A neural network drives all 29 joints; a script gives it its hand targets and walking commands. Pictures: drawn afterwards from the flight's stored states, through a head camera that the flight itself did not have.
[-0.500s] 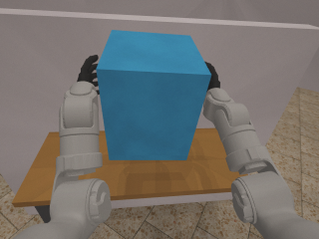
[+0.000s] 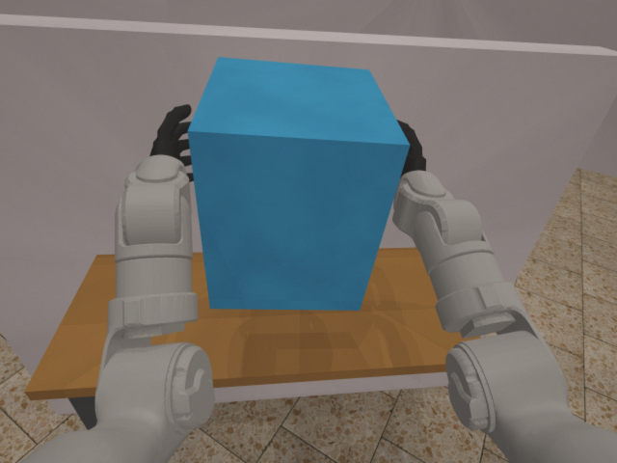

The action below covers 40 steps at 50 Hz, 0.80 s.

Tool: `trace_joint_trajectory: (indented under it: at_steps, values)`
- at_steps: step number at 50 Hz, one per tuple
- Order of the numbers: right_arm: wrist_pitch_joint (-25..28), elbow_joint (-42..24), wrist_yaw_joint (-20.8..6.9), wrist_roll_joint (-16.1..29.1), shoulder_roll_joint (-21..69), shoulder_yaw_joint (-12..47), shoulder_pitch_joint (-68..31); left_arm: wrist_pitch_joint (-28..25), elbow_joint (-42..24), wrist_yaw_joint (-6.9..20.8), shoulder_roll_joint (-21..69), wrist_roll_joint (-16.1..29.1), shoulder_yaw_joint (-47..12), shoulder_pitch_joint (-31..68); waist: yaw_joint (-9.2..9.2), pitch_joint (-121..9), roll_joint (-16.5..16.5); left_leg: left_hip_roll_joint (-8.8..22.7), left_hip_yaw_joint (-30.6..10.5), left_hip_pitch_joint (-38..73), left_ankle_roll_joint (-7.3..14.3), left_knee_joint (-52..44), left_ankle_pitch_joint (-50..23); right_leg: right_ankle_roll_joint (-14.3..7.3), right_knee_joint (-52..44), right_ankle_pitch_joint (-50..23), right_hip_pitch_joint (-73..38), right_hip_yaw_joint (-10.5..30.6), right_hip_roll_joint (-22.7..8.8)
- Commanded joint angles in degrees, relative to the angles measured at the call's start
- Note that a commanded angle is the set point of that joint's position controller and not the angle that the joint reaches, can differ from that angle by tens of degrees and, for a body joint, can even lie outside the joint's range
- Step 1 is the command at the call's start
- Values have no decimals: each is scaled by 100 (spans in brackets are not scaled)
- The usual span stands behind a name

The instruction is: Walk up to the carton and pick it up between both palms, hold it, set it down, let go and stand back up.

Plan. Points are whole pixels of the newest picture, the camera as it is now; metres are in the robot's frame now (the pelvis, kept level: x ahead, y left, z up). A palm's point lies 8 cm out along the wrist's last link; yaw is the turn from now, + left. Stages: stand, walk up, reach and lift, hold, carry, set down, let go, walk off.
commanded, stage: hold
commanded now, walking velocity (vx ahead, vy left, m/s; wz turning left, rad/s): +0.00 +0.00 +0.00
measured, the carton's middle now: (291, 187) +0.40 +0.01 +0.23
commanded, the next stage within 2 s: none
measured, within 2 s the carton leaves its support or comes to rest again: neither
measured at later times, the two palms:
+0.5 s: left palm (169, 168) +0.36 +0.15 +0.27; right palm (410, 181) +0.37 -0.14 +0.26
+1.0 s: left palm (168, 168) +0.37 +0.15 +0.27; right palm (407, 180) +0.37 -0.13 +0.26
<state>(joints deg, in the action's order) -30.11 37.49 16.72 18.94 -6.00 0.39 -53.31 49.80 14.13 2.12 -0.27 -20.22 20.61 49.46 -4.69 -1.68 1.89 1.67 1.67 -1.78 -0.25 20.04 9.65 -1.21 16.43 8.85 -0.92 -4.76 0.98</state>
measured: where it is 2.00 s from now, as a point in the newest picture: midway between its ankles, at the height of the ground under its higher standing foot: outside the picture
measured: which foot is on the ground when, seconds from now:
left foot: down 0.00-1.00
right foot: down 0.00-1.00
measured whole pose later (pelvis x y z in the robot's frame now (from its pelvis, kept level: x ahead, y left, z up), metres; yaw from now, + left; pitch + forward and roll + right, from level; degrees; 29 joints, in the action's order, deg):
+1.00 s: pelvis +0.00 +0.00 +0.00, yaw +0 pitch -9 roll -1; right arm -30.0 37.0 17.2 19.6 -6.0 1.1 -53.2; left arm 49.8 13.4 2.5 -0.7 -19.9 20.5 49.1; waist -5.0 -1.5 2.2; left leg 1.8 1.1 -1.7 -0.5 20.2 9.8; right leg -1.4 16.2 8.9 -1.4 -5.2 1.2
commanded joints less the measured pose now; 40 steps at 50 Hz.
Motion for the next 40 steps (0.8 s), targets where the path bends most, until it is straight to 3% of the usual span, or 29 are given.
trace_joint_trajectory:
  at_steps: [1,7,10,11,13,21,32,36,38,40]
  values:
    - [357,-1892,-673,637,3634,1530,-4862,-352,-453,769,3238,1111,-2414,3923,-69,-2077,-382,-356,-14,559,-81,-140,-1292,436,-196,-853,-324,151,314]
    - [355,-2189,-608,788,3718,1732,-4899,-342,-716,770,3214,1159,-2457,3883,-29,-2354,-344,-394,-22,703,-98,-1,-1663,486,-117,-1292,-457,137,336]
    - [310,-1931,-619,726,3585,1588,-4794,-306,-538,777,3228,1082,-2394,3876,-50,-1981,-423,-355,-5,579,-106,-123,-1357,453,-180,-841,-311,122,337]
    - [312,-1901,-635,663,3614,1575,-4794,-312,-476,791,3157,1063,-2326,3890,-27,-1954,-312,-368,13,502,-52,-164,-1195,465,-212,-716,-297,139,308]
    - [314,-1868,-652,640,3580,1506,-4727,-319,-553,805,3221,1089,-2430,3917,-98,-1983,-426,-344,7,487,-100,-192,-1171,433,-181,-757,-330,150,310]
    - [330,-2147,-630,756,3714,1673,-4943,-350,-693,781,3205,1181,-2467,3997,-54,-2259,-314,-394,-16,596,-86,-59,-1480,484,-157,-1107,-428,152,327]
    - [357,-1694,-704,482,3684,1366,-5008,-365,-182,818,3161,1051,-2249,4056,-16,-1899,-292,-331,33,263,27,-330,-688,418,-250,-343,-247,163,283]
    - [366,-1679,-668,541,3720,1448,-4875,-400,-237,790,3147,1074,-2299,3977,-66,-2005,-273,-386,19,469,4,-216,-979,461,-216,-716,-308,183,275]
    - [355,-1706,-643,570,3706,1511,-4967,-368,-38,820,3022,1004,-2123,3870,48,-1969,-170,-423,41,435,55,-214,-930,492,-249,-712,-317,204,241]
    - [362,-1689,-632,571,3695,1482,-4900,-373,-115,829,3053,991,-2145,3869,7,-1949,-253,-407,38,413,33,-223,-991,480,-233,-747,-352,189,255]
